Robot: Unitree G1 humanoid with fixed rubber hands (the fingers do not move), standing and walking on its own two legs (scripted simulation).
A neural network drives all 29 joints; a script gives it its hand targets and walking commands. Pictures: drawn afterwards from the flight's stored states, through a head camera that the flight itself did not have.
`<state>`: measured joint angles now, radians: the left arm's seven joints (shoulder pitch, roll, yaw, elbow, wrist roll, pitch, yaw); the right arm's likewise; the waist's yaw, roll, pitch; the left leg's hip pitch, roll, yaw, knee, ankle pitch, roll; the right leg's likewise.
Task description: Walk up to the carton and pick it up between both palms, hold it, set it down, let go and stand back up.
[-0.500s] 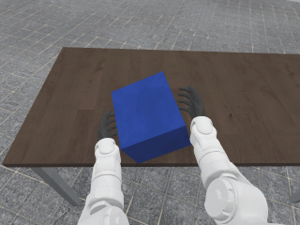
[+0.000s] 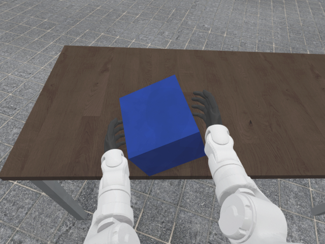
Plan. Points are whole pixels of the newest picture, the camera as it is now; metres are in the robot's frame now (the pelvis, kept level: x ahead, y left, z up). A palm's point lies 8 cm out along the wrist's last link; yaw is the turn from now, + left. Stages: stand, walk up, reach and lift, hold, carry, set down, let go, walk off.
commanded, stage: set down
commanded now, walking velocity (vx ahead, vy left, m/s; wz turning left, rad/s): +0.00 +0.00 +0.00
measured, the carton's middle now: (161, 125) +0.45 +0.07 +0.00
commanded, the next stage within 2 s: none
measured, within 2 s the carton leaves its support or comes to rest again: rests again in 1.44 s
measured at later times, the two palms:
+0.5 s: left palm (112, 149) +0.35 +0.19 +0.01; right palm (212, 122) +0.42 -0.06 +0.08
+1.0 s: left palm (112, 148) +0.35 +0.19 +0.01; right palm (212, 122) +0.42 -0.06 +0.08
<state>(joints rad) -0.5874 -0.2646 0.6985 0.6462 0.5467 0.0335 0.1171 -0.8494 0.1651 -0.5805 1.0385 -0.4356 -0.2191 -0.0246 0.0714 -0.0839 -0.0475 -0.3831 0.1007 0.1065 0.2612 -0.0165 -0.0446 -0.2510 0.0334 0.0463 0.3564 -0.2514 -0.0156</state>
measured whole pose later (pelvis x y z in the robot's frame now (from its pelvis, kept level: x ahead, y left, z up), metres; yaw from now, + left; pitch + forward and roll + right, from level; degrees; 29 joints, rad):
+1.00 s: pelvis +0.00 +0.00 +0.00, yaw +0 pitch +9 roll +0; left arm -0.60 -0.27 0.73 0.64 0.60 -0.04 0.07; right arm -0.84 0.19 -0.62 0.96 -0.50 -0.23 0.01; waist 0.06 -0.08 -0.02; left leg -0.41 0.10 0.10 0.27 -0.01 -0.04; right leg -0.28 0.03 0.04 0.37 -0.25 -0.01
